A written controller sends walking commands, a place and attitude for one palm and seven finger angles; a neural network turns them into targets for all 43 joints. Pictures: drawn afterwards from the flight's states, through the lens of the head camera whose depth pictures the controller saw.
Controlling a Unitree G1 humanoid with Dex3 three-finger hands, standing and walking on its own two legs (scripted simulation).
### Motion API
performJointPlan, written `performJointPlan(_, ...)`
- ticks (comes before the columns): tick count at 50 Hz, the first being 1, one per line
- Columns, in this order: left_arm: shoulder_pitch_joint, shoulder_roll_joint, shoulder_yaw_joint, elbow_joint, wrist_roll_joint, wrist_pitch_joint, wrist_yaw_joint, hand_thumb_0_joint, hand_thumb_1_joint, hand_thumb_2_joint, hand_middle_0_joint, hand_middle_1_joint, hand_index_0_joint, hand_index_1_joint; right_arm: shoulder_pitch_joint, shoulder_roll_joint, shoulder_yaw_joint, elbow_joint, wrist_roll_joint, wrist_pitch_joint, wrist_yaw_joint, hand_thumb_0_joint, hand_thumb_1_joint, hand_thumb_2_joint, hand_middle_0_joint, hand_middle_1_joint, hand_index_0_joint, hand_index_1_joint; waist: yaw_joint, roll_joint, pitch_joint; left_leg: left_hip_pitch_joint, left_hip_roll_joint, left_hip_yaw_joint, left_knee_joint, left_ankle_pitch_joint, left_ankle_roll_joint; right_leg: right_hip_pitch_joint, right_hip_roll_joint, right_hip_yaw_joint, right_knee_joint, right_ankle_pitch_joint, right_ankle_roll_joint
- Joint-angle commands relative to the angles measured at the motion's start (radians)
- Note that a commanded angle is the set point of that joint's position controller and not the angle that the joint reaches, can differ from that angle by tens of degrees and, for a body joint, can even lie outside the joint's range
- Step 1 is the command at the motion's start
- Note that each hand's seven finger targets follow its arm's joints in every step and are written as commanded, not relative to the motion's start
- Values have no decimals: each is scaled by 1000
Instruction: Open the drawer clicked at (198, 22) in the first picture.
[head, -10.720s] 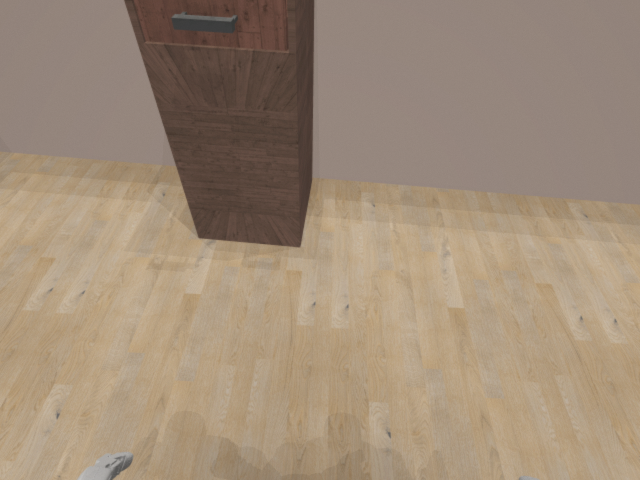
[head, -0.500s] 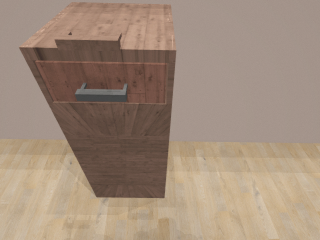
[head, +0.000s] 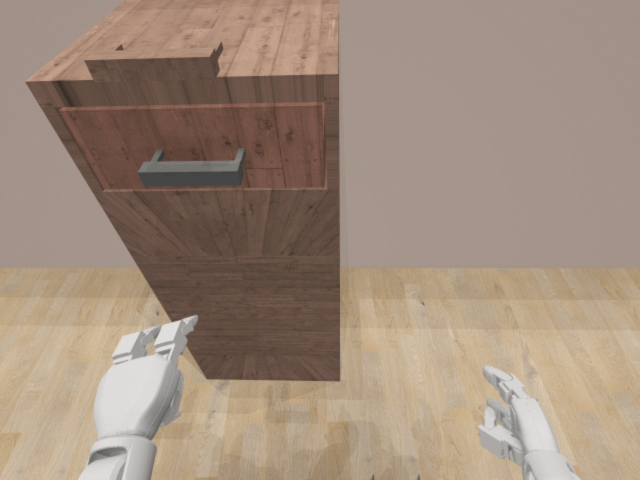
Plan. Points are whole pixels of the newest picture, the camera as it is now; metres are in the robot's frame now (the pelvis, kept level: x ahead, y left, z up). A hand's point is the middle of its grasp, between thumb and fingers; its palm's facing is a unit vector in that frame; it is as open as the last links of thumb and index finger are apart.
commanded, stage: raise the hand with hooked fingers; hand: left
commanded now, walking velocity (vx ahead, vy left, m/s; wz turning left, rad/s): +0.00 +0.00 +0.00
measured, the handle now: (196, 164) +0.52 +0.24 +0.13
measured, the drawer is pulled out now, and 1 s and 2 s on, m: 0.00 0.00 0.00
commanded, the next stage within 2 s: move the hooked fingers above the handle in 1.64 s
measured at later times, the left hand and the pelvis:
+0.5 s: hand (130, 319) +0.27 +0.25 +0.09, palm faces +0.03 -0.09 -1.00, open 11.3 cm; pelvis +0.04 +0.00 +0.01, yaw +2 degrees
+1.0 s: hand (59, 217) +0.31 +0.30 +0.21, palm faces +0.18 -0.02 -0.98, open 13.6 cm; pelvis +0.02 +0.02 +0.02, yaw +5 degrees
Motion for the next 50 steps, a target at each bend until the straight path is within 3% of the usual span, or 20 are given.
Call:
performJointPlan(1,65,243,172,-246,136,-3,62,0,433,700,-233,-600,-233,-600,-150,-58,-23,-179,-14,49,17,0,-900,-900,200,300,200,300,118,-2,-132,-81,-21,-85,-84,109,-8,216,7,90,-131,29,-67)
performJointPlan(2,11,267,182,-299,150,-12,75,0,410,690,-235,-615,-235,-615,-143,-54,-24,-182,-26,54,14,0,-900,-900,200,300,200,300,108,46,-178,-40,-24,-92,-63,134,-5,202,8,101,-125,75,-68)
performJointPlan(4,-176,344,219,-440,160,-41,102,0,363,670,-238,-645,-238,-645,-143,-56,-27,-176,-48,65,2,0,-900,-900,200,300,200,300,62,68,-251,55,-33,-115,-7,156,5,147,5,151,-136,81,-64)
performJointPlan(7,-322,308,165,-452,105,-111,106,0,293,640,-243,-690,-243,-690,-143,-43,-28,-153,-55,48,-16,0,-900,-900,200,300,200,300,-14,74,-190,158,-43,-119,66,120,19,11,-13,157,-198,-12,-51)
performJointPlan(8,-338,319,168,-443,88,-137,99,0,270,630,-245,-705,-245,-705,-139,-47,-29,-142,-56,42,-21,0,-900,-900,200,300,200,300,-23,93,-178,160,-42,-123,73,115,21,5,-12,149,-201,-11,-49)
performJointPlan(9,-352,301,152,-437,63,-146,89,0,247,620,-247,-720,-247,-720,-141,-48,-29,-134,-56,39,-24,0,-900,-900,200,300,200,300,-40,64,-166,163,-43,-134,78,111,23,-1,-9,148,-209,-11,-45)
performJointPlan(12,-311,300,149,-335,34,-112,43,0,177,590,-252,-765,-252,-765,-160,-49,-22,-120,-45,45,-29,0,-900,-900,200,300,200,300,-20,15,-131,100,-41,-128,27,114,23,95,-11,98,-219,64,-28)
performJointPlan(14,-224,305,162,-259,22,-39,-8,0,130,570,-255,-795,-255,-795,-177,-50,-15,-120,-27,66,-25,0,-900,-900,200,300,200,300,17,-6,-127,65,-35,-120,-24,150,16,176,-9,87,-224,131,-27)
performJointPlan(15,-181,307,157,-249,18,0,-41,0,107,560,-257,-810,-257,-810,-175,-47,-7,-121,-17,79,-23,0,-900,-900,200,300,200,300,41,-47,-137,43,-31,-112,-59,171,11,239,-12,75,-218,176,-24)
performJointPlan(19,-102,365,205,-295,-19,84,-148,0,13,520,-263,-870,-263,-870,-194,-59,16,-143,6,104,-16,0,-900,-900,200,300,200,300,77,-48,-134,50,-18,-103,-130,283,0,388,-13,56,-199,361,-20)
performJointPlan(22,-127,396,235,-387,-47,83,-198,0,-57,490,-268,-915,-268,-915,-181,-68,22,-151,9,110,-15,0,-900,-900,200,300,200,300,80,-43,-153,74,-8,-101,-162,354,2,458,-22,26,-200,467,-11)
performJointPlan(25,-220,439,280,-479,-49,61,-199,0,-127,460,-273,-960,-273,-960,-174,-77,16,-152,5,111,-22,0,-900,-900,200,300,200,300,80,-17,-199,116,-2,-103,-173,406,4,484,-29,16,-210,511,-8)
performJointPlan(28,-302,421,265,-518,-61,25,-193,0,-197,430,-278,-1005,-278,-1005,-156,-77,3,-134,10,101,-25,0,-900,-900,200,300,200,300,63,46,-190,178,2,-108,-181,442,2,443,-27,-12,-234,483,-10)
performJointPlan(31,-372,423,256,-491,-71,13,-200,0,-267,400,-283,-1050,-283,-1050,-146,-78,-9,-104,17,94,-25,0,-900,-900,200,300,200,300,51,53,-172,210,3,-114,-192,453,-2,418,-23,-38,-252,431,-13)
performJointPlan(33,-439,431,239,-471,-69,26,-220,0,-313,380,-287,-1080,-287,-1080,-146,-82,-13,-91,25,100,-24,0,-900,-900,200,300,200,300,45,75,-165,230,5,-115,-206,455,-7,403,-23,-61,-263,387,-14)
performJointPlan(35,-508,445,230,-436,-73,51,-250,0,-360,360,-290,-1110,-290,-1110,-153,-83,-10,-84,31,104,-22,0,-900,-900,200,300,200,300,42,50,-164,234,6,-118,-218,445,-8,413,-23,-70,-273,360,-15)
performJointPlan(39,-609,511,257,-412,-88,92,-316,0,-453,320,-297,-1170,-297,-1170,-181,-92,-7,-91,43,112,-19,0,-900,-900,200,300,200,300,52,66,-168,254,10,-128,-238,486,-12,441,-13,-73,-285,370,-17)
performJointPlan(41,-671,513,237,-387,-98,106,-356,0,-500,300,-300,-1200,-300,-1200,-170,-90,-3,-82,43,121,-18,0,-900,-900,200,300,200,300,45,60,-156,255,14,-131,-254,516,-19,449,-16,-87,-290,367,-16)
performJointPlan(49,-893,584,258,-346,-116,125,-480,0,-500,300,-300,-1200,-300,-1200,-187,-96,17,-99,52,119,1,0,-900,-900,200,300,200,300,50,76,-165,271,27,-150,-277,501,-28,438,-1,-99,-308,294,-19)
performJointPlan(50,-936,576,235,-322,-113,125,-496,0,-500,300,-300,-1200,-300,-1200,-183,-94,22,-90,47,120,3,0,-900,-900,200,300,200,300,45,63,-161,261,23,-144,-282,482,-30,437,-9,-105,-309,278,-20)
